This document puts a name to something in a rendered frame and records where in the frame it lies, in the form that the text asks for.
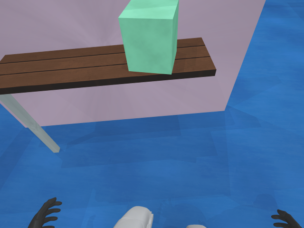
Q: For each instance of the carton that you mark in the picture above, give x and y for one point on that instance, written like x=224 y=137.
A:
x=149 y=31

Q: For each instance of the right robot hand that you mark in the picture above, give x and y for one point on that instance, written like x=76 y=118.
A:
x=284 y=216

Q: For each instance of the left robot hand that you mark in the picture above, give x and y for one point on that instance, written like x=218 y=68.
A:
x=40 y=218

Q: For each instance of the table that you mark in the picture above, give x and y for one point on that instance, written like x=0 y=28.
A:
x=87 y=67

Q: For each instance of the left robot thigh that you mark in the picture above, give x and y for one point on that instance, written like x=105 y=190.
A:
x=136 y=217

